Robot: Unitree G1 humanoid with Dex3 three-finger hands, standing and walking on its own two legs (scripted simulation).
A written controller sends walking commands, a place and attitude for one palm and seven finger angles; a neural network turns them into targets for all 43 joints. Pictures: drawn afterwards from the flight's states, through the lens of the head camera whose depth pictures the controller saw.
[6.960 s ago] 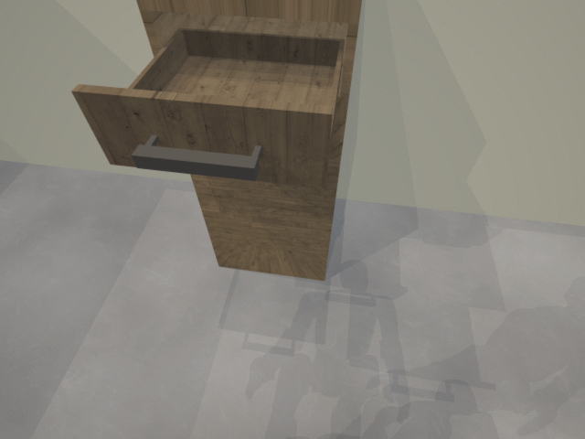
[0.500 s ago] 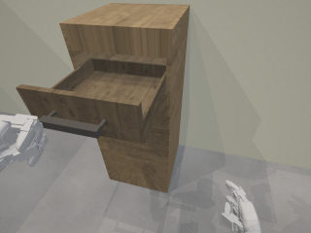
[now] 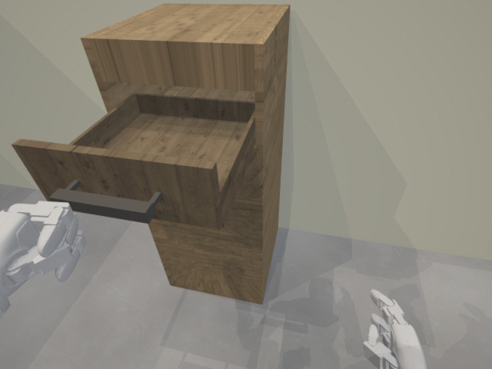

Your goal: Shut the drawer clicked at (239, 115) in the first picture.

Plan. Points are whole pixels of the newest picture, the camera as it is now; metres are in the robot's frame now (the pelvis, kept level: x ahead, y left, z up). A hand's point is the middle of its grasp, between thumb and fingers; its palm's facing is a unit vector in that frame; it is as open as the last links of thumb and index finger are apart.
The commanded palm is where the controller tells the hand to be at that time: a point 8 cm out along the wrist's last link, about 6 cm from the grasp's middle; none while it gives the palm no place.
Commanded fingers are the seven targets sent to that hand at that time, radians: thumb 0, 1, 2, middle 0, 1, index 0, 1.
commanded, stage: bring the fist close to the handle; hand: left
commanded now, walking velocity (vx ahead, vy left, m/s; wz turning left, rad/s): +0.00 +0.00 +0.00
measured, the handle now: (108, 197) +0.35 +0.30 +0.12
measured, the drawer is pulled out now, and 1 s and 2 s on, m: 0.29 0.29 0.25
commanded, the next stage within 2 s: push the drawer shut in 1.28 s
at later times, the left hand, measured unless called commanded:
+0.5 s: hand (100, 248) +0.21 +0.24 +0.16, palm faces -0.03 -0.99 -0.11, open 3.3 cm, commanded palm +0.19 +0.29 +0.16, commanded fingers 0.00 0.90 0.90 -1.40 -1.60 -1.40 -1.60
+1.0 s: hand (124, 244) +0.25 +0.23 +0.12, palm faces -0.04 -1.00 -0.07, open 3.3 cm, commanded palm +0.22 +0.28 +0.12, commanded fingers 0.00 0.90 0.90 -1.40 -1.60 -1.40 -1.60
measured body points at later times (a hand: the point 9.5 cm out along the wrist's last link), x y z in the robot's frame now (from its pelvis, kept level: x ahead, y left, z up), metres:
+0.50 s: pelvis +0.00 +0.00 +0.00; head -0.04 -0.01 +0.45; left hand +0.21 +0.29 +0.16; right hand +0.18 -0.23 -0.06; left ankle +0.01 +0.12 -0.74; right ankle -0.01 -0.10 -0.74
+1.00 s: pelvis -0.01 +0.00 -0.01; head -0.01 -0.01 +0.44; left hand +0.25 +0.29 +0.12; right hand +0.17 -0.24 -0.08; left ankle +0.01 +0.12 -0.74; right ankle -0.01 -0.10 -0.74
